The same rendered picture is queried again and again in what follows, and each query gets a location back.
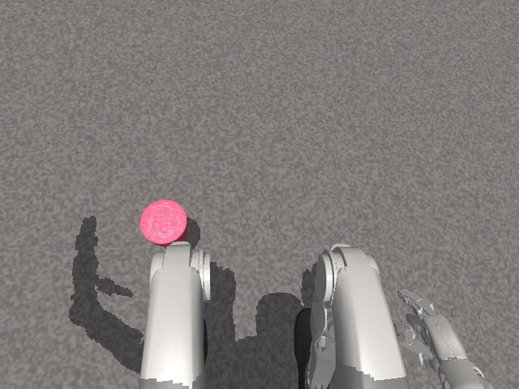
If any right robot foot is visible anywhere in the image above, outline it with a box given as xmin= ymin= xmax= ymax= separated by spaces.
xmin=294 ymin=308 xmax=329 ymax=389

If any right robot hand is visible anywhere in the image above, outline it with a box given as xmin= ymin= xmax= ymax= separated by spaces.
xmin=397 ymin=289 xmax=469 ymax=373

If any right robot arm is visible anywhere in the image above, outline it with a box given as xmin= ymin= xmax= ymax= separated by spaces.
xmin=438 ymin=359 xmax=494 ymax=389

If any cup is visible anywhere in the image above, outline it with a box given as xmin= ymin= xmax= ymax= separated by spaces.
xmin=140 ymin=199 xmax=188 ymax=248

